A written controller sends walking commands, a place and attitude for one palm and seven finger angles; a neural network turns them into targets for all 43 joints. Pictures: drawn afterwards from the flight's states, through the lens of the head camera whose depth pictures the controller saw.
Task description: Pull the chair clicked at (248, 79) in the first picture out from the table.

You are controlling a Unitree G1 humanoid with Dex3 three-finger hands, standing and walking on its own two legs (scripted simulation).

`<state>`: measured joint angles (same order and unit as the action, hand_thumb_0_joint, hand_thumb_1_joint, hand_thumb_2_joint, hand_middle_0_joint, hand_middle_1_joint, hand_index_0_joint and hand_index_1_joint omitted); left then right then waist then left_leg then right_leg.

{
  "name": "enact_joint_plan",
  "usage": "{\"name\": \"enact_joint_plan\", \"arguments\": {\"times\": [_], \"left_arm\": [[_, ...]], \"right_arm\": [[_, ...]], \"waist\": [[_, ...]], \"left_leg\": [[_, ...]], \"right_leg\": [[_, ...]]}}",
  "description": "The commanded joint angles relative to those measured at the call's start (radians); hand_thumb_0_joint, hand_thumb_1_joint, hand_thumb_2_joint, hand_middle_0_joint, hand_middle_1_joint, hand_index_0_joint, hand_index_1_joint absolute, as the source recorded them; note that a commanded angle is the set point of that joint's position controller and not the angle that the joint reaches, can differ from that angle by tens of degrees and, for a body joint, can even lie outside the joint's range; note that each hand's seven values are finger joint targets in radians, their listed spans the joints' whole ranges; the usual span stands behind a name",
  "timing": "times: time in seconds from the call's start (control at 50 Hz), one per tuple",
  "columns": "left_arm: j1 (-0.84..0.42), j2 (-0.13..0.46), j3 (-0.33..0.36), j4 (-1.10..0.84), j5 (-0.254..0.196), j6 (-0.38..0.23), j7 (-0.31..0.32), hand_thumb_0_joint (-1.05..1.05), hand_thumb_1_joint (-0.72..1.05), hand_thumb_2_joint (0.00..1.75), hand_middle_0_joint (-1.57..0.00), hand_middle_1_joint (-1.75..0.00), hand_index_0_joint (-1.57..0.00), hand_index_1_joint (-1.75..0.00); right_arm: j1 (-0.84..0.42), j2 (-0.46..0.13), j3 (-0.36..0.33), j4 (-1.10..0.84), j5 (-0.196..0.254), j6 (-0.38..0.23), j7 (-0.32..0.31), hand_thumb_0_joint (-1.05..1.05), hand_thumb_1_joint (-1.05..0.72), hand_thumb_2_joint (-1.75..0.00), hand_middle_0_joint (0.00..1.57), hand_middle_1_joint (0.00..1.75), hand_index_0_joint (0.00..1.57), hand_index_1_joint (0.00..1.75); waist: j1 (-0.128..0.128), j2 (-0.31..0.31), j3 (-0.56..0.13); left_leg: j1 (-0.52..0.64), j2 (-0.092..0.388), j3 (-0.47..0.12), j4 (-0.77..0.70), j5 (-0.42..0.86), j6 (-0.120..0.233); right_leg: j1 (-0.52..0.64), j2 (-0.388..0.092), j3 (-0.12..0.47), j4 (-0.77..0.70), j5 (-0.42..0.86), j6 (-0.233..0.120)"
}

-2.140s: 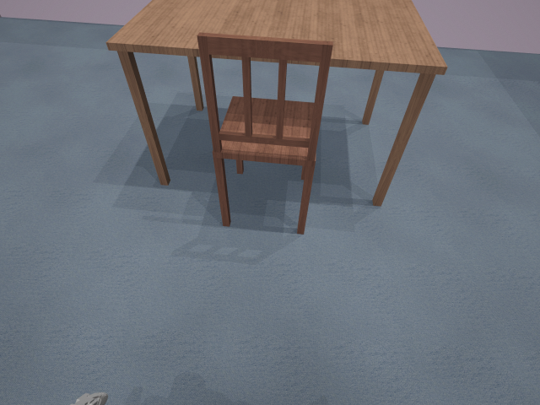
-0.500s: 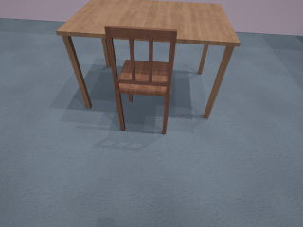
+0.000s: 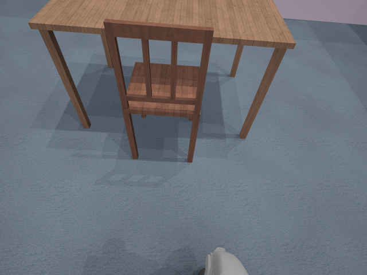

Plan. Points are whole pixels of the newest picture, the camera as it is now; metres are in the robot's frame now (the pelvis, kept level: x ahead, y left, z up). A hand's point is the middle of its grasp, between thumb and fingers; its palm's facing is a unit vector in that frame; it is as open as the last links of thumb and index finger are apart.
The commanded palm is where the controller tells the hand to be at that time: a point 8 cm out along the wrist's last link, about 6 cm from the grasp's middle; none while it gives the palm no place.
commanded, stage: take the last steps up to it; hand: left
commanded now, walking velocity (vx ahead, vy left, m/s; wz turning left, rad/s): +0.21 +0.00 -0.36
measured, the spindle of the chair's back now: (147, 70) +0.86 +0.17 -0.09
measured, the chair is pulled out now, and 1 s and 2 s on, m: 0.00 0.00 0.00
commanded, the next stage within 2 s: come to a stop and stand still in 0.92 s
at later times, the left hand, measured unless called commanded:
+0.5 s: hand (123, 251) +0.20 +0.16 -0.17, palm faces +0.06 -0.98 -0.16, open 7.3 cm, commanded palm none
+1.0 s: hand (126, 177) +0.41 +0.19 -0.17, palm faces -0.01 -0.98 -0.20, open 7.3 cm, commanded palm none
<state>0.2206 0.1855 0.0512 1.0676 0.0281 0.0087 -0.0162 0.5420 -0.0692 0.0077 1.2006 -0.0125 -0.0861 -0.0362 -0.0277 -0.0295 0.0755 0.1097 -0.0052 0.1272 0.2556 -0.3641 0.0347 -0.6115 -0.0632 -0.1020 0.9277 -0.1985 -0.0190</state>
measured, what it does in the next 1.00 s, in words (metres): walks ahead: right foot, then left foot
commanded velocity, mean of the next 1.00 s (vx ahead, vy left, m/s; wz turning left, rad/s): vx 0.24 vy -0.01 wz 0.00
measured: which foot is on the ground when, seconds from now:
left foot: down 0.00-0.14, up 0.16-0.60, down 0.62-1.00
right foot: up 0.00-0.12, down 0.14-0.64, up 0.66-1.00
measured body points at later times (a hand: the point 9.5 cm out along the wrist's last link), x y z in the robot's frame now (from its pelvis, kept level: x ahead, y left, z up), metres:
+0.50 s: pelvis +0.19 -0.02 +0.00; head +0.19 -0.01 +0.45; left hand +0.20 +0.21 -0.15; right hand +0.25 -0.26 -0.14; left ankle +0.25 +0.13 -0.70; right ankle +0.19 -0.09 -0.74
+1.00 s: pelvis +0.35 +0.00 +0.00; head +0.38 +0.00 +0.45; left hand +0.41 +0.24 -0.15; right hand +0.28 -0.20 -0.16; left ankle +0.28 +0.12 -0.74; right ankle +0.43 -0.12 -0.71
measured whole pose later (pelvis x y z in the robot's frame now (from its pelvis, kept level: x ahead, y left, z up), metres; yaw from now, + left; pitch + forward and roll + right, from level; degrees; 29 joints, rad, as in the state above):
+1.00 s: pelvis +0.35 +0.00 +0.00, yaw -2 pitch -1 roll +1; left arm 0.22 0.18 0.07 1.06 0.03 -0.01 0.00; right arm 0.39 -0.11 -0.03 1.14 -0.02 -0.05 -0.02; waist -0.02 -0.02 0.05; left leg -0.04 0.03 0.17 0.38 -0.33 0.00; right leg -0.45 -0.09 -0.08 0.70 -0.26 -0.02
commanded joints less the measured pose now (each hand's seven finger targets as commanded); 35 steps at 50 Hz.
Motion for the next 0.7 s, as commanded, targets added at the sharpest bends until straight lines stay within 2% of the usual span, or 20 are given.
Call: {"name": "enact_joint_plan", "arguments": {"times": [0.0,0.04,0.08,0.1,0.12,0.14,0.16,0.18,0.2,0.24,0.28,0.36,0.42,0.5,0.54,0.58,0.6,0.62,0.64,0.68], "left_arm": [[-0.084,-0.007,-0.007,-0.094,-0.013,-0.038,-0.008,0.00,0.90,0.90,-0.20,-0.30,-0.20,-0.30],[0.015,0.019,0.000,-0.065,-0.007,-0.046,0.004,0.00,0.90,0.90,-0.20,-0.30,-0.20,-0.30],[0.222,0.072,0.024,-0.001,0.001,-0.061,0.013,0.00,0.90,0.90,-0.20,-0.30,-0.20,-0.30],[0.330,0.151,0.043,0.027,0.007,-0.074,0.023,0.00,0.90,0.90,-0.20,-0.30,-0.20,-0.30],[0.375,0.220,0.060,0.030,-0.005,-0.077,0.031,0.00,0.90,0.90,-0.20,-0.30,-0.20,-0.30],[0.311,0.214,0.063,0.004,-0.027,-0.067,0.038,0.00,0.90,0.90,-0.20,-0.30,-0.20,-0.30],[0.216,0.177,0.056,-0.010,-0.025,-0.060,0.040,0.00,0.90,0.90,-0.20,-0.30,-0.20,-0.30],[0.148,0.133,0.040,-0.031,-0.022,-0.061,0.042,0.00,0.90,0.90,-0.20,-0.30,-0.20,-0.30],[0.087,0.087,0.023,-0.045,-0.018,-0.067,0.043,0.00,0.90,0.90,-0.20,-0.30,-0.20,-0.30],[0.061,0.056,0.012,-0.049,-0.009,-0.080,0.047,0.00,0.90,0.90,-0.20,-0.30,-0.20,-0.30],[0.057,0.060,0.013,-0.054,-0.004,-0.082,0.042,0.00,0.90,0.90,-0.20,-0.30,-0.20,-0.30],[0.104,0.074,0.017,-0.043,-0.004,-0.086,0.032,0.00,0.90,0.90,-0.20,-0.30,-0.20,-0.30],[0.159,0.085,0.021,-0.027,-0.004,-0.086,0.025,0.00,0.90,0.90,-0.20,-0.30,-0.20,-0.30],[0.205,0.112,0.030,-0.013,0.000,-0.083,0.022,0.00,0.90,0.90,-0.20,-0.30,-0.20,-0.30],[0.217,0.111,0.031,-0.003,-0.002,-0.078,0.021,0.00,0.90,0.90,-0.20,-0.30,-0.20,-0.30],[0.201,0.085,0.027,0.000,-0.010,-0.074,0.021,0.00,0.90,0.90,-0.20,-0.30,-0.20,-0.30],[0.205,0.045,0.017,-0.009,-0.013,-0.075,0.016,0.00,0.90,0.90,-0.20,-0.30,-0.20,-0.30],[0.184,0.003,0.006,-0.035,-0.014,-0.082,0.011,0.00,0.90,0.90,-0.20,-0.30,-0.20,-0.30],[0.129,0.042,0.011,-0.061,-0.004,-0.081,0.017,0.00,0.90,0.90,-0.20,-0.30,-0.20,-0.30],[0.102,0.040,0.020,-0.037,-0.002,-0.074,0.015,0.00,0.90,0.90,-0.20,-0.30,-0.20,-0.30]], "right_arm": [[0.068,-0.178,-0.034,-0.004,-0.002,-0.008,-0.021,0.00,-0.90,-0.90,0.20,0.30,0.20,0.30],[0.059,-0.194,-0.045,-0.002,0.002,0.000,-0.022,0.00,-0.90,-0.90,0.20,0.30,0.20,0.30],[0.019,-0.204,-0.050,-0.015,0.007,0.003,-0.018,0.00,-0.90,-0.90,0.20,0.30,0.20,0.30],[0.037,-0.167,-0.046,-0.026,0.017,0.003,-0.004,0.00,-0.90,-0.90,0.20,0.30,0.20,0.30],[0.105,-0.116,-0.045,-0.044,0.024,0.001,-0.004,0.00,-0.90,-0.90,0.20,0.30,0.20,0.30],[0.047,-0.142,-0.052,-0.070,0.025,0.014,-0.006,0.00,-0.90,-0.90,0.20,0.30,0.20,0.30],[-0.026,-0.112,-0.053,-0.077,0.017,0.020,0.004,0.00,-0.90,-0.90,0.20,0.30,0.20,0.30],[-0.069,-0.112,-0.050,-0.090,0.005,0.025,0.011,0.00,-0.90,-0.90,0.20,0.30,0.20,0.30],[-0.076,-0.098,-0.050,-0.091,-0.006,0.039,0.015,0.00,-0.90,-0.90,0.20,0.30,0.20,0.30],[-0.036,-0.068,-0.050,-0.080,-0.014,0.061,0.021,0.00,-0.90,-0.90,0.20,0.30,0.20,0.30],[-0.037,-0.066,-0.053,-0.090,-0.015,0.077,0.025,0.00,-0.90,-0.90,0.20,0.30,0.20,0.30],[-0.155,-0.076,-0.058,-0.148,-0.014,0.075,0.041,0.00,-0.90,-0.90,0.20,0.30,0.20,0.30],[-0.263,-0.101,-0.059,-0.184,-0.016,0.061,0.049,0.00,-0.90,-0.90,0.20,0.30,0.20,0.30],[-0.337,-0.118,-0.059,-0.217,-0.012,0.038,0.054,0.00,-0.90,-0.90,0.20,0.30,0.20,0.30],[-0.321,-0.121,-0.057,-0.210,-0.011,0.029,0.051,0.00,-0.90,-0.90,0.20,0.30,0.20,0.30],[-0.201,-0.151,-0.061,-0.168,-0.013,0.015,0.039,0.00,-0.90,-0.90,0.20,0.30,0.20,0.30],[-0.092,-0.227,-0.077,-0.137,-0.019,0.008,0.028,0.00,-0.90,-0.90,0.20,0.30,0.20,0.30],[0.004,-0.306,-0.096,-0.120,-0.021,0.012,0.020,0.00,-0.90,-0.90,0.20,0.30,0.20,0.30],[0.030,-0.297,-0.089,-0.115,-0.014,0.024,0.012,0.00,-0.90,-0.90,0.20,0.30,0.20,0.30],[-0.079,-0.205,-0.061,-0.123,-0.012,0.014,0.004,0.00,-0.90,-0.90,0.20,0.30,0.20,0.30]], "waist": [[0.014,0.185,0.074],[0.053,0.175,0.013],[0.152,0.128,-0.078],[0.188,-0.014,-0.169],[0.146,-0.193,-0.302],[0.134,-0.059,-0.251],[0.111,-0.045,-0.118],[0.078,0.001,-0.041],[0.035,0.037,0.007],[-0.009,0.047,-0.003],[-0.030,-0.002,0.013],[-0.003,-0.057,0.025],[0.038,-0.056,0.025],[0.066,-0.030,0.006],[0.055,-0.042,0.001],[0.001,0.030,-0.044],[-0.041,0.191,-0.093],[-0.061,0.366,-0.117],[-0.072,0.238,-0.080],[-0.033,0.166,-0.013]], "left_leg": [[-0.081,0.232,-0.012,0.012,0.948,0.077],[-0.064,0.242,-0.017,0.149,1.083,0.068],[-0.180,0.223,-0.005,0.432,0.949,0.037],[-0.387,0.151,0.011,0.734,0.570,0.010],[-0.576,-0.002,-0.012,1.122,-0.198,-0.023],[-0.601,0.038,-0.142,1.214,-0.192,0.019],[-0.652,0.086,-0.142,1.218,-0.109,0.022],[-0.653,0.124,-0.151,1.186,-0.045,0.016],[-0.615,0.144,-0.153,1.132,0.001,0.011],[-0.549,0.149,-0.137,1.030,0.035,-0.003],[-0.536,0.155,-0.111,0.928,0.057,-0.023],[-0.571,0.154,-0.075,0.713,0.132,-0.044],[-0.604,0.140,-0.061,0.570,0.122,-0.046],[-0.568,0.105,-0.032,0.418,0.069,-0.035],[-0.487,0.084,-0.007,0.331,0.085,-0.027],[-0.247,0.072,-0.006,0.184,0.128,-0.012],[-0.070,0.217,-0.218,0.108,0.127,0.051],[0.059,0.429,-0.476,0.013,0.256,0.155],[0.036,0.472,-0.504,0.013,0.326,0.206],[-0.116,0.395,-0.355,-0.013,0.376,0.180]], "right_leg": [[0.118,0.070,-0.074,-0.222,0.047,-0.042],[0.248,0.099,-0.076,-0.278,0.069,-0.064],[0.550,0.089,-0.047,-0.391,0.142,-0.089],[0.765,-0.097,0.159,-0.401,0.253,-0.166],[0.873,-0.381,0.603,-0.504,0.415,-0.302],[0.757,-0.394,0.627,-0.614,0.204,-0.335],[0.605,-0.354,0.557,-0.683,-0.027,-0.301],[0.436,-0.324,0.502,-0.711,-0.124,-0.270],[0.309,-0.279,0.393,-0.727,-0.141,-0.230],[0.214,-0.221,0.271,-0.753,-0.092,-0.194],[0.148,-0.195,0.195,-0.785,-0.104,-0.177],[0.205,-0.165,0.166,-0.812,-0.134,-0.173],[0.319,-0.178,0.195,-0.801,-0.148,-0.180],[0.438,-0.196,0.206,-0.739,-0.083,-0.181],[0.444,-0.182,0.178,-0.687,-0.044,-0.164],[0.366,-0.112,0.099,-0.502,0.036,-0.115],[0.217,-0.025,0.032,-0.266,-0.017,-0.065],[-0.003,0.064,-0.051,0.001,-0.327,-0.020],[-0.058,0.037,0.028,0.148,-0.371,-0.030],[-0.050,-0.023,0.078,0.245,-0.247,-0.027]]}}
